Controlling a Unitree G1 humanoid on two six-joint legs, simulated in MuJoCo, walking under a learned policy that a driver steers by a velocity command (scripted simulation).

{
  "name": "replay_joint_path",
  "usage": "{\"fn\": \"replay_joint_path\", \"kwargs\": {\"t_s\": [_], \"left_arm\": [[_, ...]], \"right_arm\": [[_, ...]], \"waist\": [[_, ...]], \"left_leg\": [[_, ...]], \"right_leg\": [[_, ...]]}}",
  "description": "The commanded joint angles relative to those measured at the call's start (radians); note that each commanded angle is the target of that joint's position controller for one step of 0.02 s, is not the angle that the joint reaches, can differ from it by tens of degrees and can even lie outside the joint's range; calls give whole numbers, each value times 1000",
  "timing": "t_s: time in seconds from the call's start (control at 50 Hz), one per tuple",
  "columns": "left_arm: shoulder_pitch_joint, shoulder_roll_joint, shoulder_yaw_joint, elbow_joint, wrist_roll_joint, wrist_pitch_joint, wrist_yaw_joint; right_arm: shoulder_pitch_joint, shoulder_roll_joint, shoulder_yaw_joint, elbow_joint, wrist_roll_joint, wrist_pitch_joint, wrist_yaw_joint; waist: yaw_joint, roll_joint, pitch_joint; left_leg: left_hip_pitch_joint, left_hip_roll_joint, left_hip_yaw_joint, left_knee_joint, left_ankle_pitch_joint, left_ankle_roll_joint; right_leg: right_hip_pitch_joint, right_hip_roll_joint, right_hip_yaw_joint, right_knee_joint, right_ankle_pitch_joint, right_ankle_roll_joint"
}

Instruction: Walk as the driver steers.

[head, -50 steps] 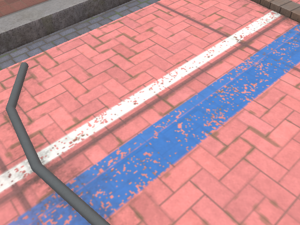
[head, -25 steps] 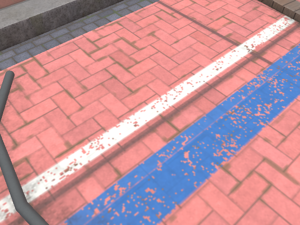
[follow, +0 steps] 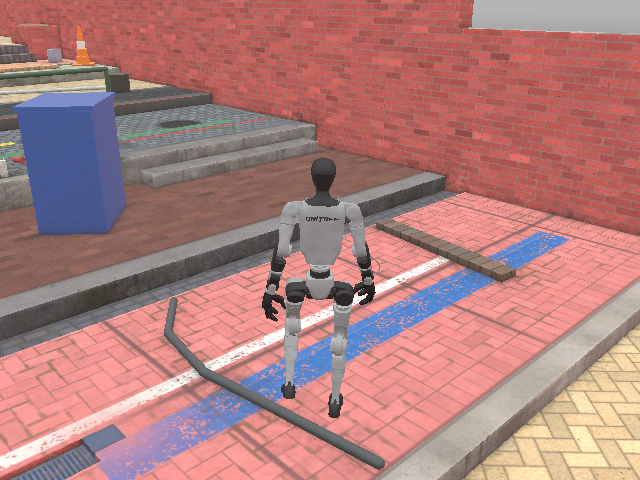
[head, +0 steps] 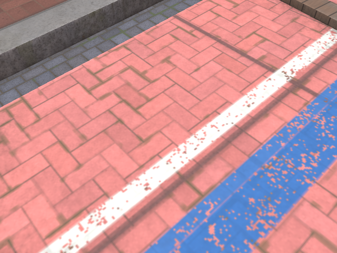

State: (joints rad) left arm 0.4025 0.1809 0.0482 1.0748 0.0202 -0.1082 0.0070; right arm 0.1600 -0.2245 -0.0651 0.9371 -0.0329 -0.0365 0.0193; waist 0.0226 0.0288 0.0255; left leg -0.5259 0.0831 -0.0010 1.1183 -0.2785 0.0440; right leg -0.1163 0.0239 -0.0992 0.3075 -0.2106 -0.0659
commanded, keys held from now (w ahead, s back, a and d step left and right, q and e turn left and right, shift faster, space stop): w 0.86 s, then w+q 0.14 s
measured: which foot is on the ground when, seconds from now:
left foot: up 0.00-0.22, down 0.24-0.84, up 0.86-1.00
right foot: down 0.00-0.26, up 0.28-0.80, down 0.82-1.00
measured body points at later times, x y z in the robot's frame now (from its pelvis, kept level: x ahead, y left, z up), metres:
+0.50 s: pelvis +0.26 +0.08 +0.00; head +0.27 +0.10 +0.45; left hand +0.34 +0.32 -0.15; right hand +0.23 -0.16 -0.14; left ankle +0.25 +0.13 -0.75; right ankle +0.31 -0.08 -0.67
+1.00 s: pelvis +0.53 +0.04 -0.01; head +0.55 +0.04 +0.44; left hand +0.57 +0.30 -0.15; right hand +0.56 -0.20 -0.16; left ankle +0.47 +0.17 -0.66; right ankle +0.56 -0.01 -0.75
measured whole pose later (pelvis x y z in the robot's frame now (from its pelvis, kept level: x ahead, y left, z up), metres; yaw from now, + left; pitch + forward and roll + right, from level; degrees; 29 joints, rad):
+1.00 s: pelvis +0.53 +0.04 -0.01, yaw +3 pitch -1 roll -1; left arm 0.24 0.20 0.06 1.02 0.02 -0.09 0.00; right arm 0.31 -0.20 -0.06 1.00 -0.02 -0.06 0.01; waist -0.01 0.03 0.05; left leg -0.44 0.04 -0.01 1.17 -0.29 0.09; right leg -0.20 0.07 -0.15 0.38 -0.17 -0.11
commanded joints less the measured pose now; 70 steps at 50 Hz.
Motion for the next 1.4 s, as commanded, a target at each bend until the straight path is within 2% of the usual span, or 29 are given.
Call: {"fn": "replay_joint_path", "kwargs": {"t_s": [0.02,0.08,0.16,0.2,0.22,0.24,0.26,0.28,0.32,0.38,0.5,0.7,0.76,0.8,0.82,0.84,0.86,0.88,0.92,0.94,1.0,1.06,1.18,1.24,1.32,1.34,1.36,1.38,1.4], "left_arm": [[68,95,8,-17,-6,-13,6],[53,112,9,-24,2,-5,3],[78,148,22,-5,1,0,0],[44,164,28,-4,1,5,1],[26,163,29,-5,1,9,1],[36,133,20,-12,6,13,-2],[96,48,1,-45,-14,18,-6],[140,63,11,-45,-12,16,-13],[-10,102,20,-66,0,20,-18],[-13,57,16,-59,17,42,-26],[-206,60,14,-117,14,76,-38],[-497,49,-11,-220,0,59,-38],[-450,64,-5,-222,-2,46,-31],[-252,96,15,-163,-2,34,-16],[-79,126,32,-110,11,24,-7],[84,220,58,-84,40,20,4],[82,253,72,-82,23,36,-5],[-44,216,62,-104,-4,43,-13],[-174,95,28,-121,-4,28,-16],[-172,61,16,-105,-4,18,-10],[-100,69,12,-71,-6,-10,0],[-53,102,15,-66,-3,-18,2],[23,102,6,-59,-6,-18,13],[64,112,4,-45,-9,-7,30],[17,164,21,-61,-6,16,54],[-4,169,25,-74,-8,23,52],[-35,177,31,-93,-19,26,43],[35,77,14,-141,-15,27,33],[67,98,17,-166,-34,39,32]], "right_arm": [[-23,-8,6,-47,-1,9,12],[-143,0,20,-83,8,4,17],[-156,-40,13,-103,13,-7,7],[-61,-59,-2,-78,7,-20,2],[75,-71,-16,-28,3,-29,-2],[258,-119,-37,34,-10,-40,-11],[374,-230,-60,43,-28,-48,-17],[326,-252,-64,41,2,-31,-10],[115,-105,-26,-9,22,-32,-4],[119,-28,1,22,19,-57,-14],[289,-57,5,74,25,-70,-23],[438,-47,19,130,11,-65,-39],[399,-68,14,133,4,-63,-44],[365,-90,8,132,3,-59,-43],[341,-89,10,124,13,-57,-41],[350,-37,24,85,37,-60,-31],[425,-13,18,83,57,-60,-21],[339,-76,1,71,34,-52,-29],[246,-37,4,51,29,-52,-23],[247,-24,1,50,13,-38,-19],[272,8,2,55,-2,0,-3],[148,-5,0,7,4,15,6],[-70,9,17,-74,13,8,20],[-131,22,27,-102,5,2,20],[64,-33,6,-60,-9,-7,11],[158,-62,-8,-33,-16,-17,7],[247,-109,-27,-14,-26,-31,-2],[218,-223,-53,-26,-21,-34,-10],[268,-267,-67,-44,17,-20,-11]], "waist": [[-20,-133,32],[1,-144,66],[-4,-136,75],[-58,-105,49],[-118,-62,-3],[-169,6,-105],[-163,215,-197],[-116,279,-233],[-52,26,-3],[11,43,10],[-16,27,49],[-84,40,104],[-40,51,80],[41,55,-24],[115,37,-108],[149,-83,-239],[94,-253,-334],[54,-83,-201],[-3,-13,1],[-33,-30,27],[-63,-66,33],[-53,-68,61],[-5,-84,82],[10,-84,91],[-75,-157,-29],[-114,-146,-84],[-177,-81,-136],[-82,133,-228],[-100,109,-398]], "left_leg": [[-160,27,26,-133,75,-23],[-64,7,67,-369,121,-27],[32,-15,86,-495,143,25],[155,-47,99,-550,121,58],[304,-81,118,-602,137,73],[515,-40,58,-620,70,99],[710,238,-368,-756,-162,169],[730,322,-721,-950,-262,223],[480,254,-451,-947,-260,179],[355,143,-203,-967,87,118],[442,115,-98,-995,328,119],[633,125,-22,-951,601,134],[674,142,2,-851,855,132],[665,127,23,-625,1052,113],[543,97,46,-424,930,96],[273,22,92,-93,539,67],[-5,-174,58,242,-230,41],[-98,-97,-58,275,-161,62],[-63,-23,-56,160,-34,63],[-19,-2,-62,105,-10,56],[21,5,-50,57,31,37],[-96,24,-37,-12,136,23],[-128,-1,58,-320,303,12],[-76,-45,142,-457,295,29],[142,-148,172,-513,154,100],[251,-164,148,-586,188,126],[409,-111,75,-707,405,168],[699,194,-237,-536,1137,266],[828,327,-509,-598,1271,438]], "right_leg": [[108,-243,194,-135,374,-128],[54,-225,147,-168,302,-129],[86,-275,137,-134,333,-116],[92,-272,107,-15,464,-95],[67,-229,65,152,541,-78],[-37,-163,18,396,442,-55],[-298,-31,-35,771,19,-11],[-468,49,98,946,-300,-18],[-524,-74,138,967,-114,-35],[-396,-127,130,839,-19,-15],[-560,-136,79,712,104,30],[-558,-67,-2,314,180,7],[-444,-25,-19,255,81,-44],[-212,37,-37,202,37,-87],[26,2,5,152,92,-119],[314,-246,307,134,-20,-195],[456,-456,781,-11,-45,-320],[337,-411,673,-39,-103,-277],[55,-338,425,-124,-28,-193],[-18,-296,338,-147,17,-149],[-76,-258,204,-173,149,-114],[-43,-246,112,-198,217,-91],[51,-216,-38,-180,420,-45],[123,-227,-106,-85,699,-35],[177,-249,-139,242,1046,-21],[150,-246,-135,414,954,-19],[37,-202,-150,680,671,15],[-291,-61,-139,1009,-362,54],[-447,23,59,1207,-438,76]]}}
Next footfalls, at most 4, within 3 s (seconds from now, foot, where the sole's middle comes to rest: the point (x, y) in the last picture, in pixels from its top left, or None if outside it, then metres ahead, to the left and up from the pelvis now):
0.24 left None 0.29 0.13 -0.79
0.82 right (190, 224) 0.60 -0.01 -0.79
1.36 left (150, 172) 0.85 0.17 -0.79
2.02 right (187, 162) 0.91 -0.01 -0.79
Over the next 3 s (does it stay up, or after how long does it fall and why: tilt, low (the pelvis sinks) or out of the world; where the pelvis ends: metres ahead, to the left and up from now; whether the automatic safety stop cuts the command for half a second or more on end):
stays up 0.80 0.06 0.00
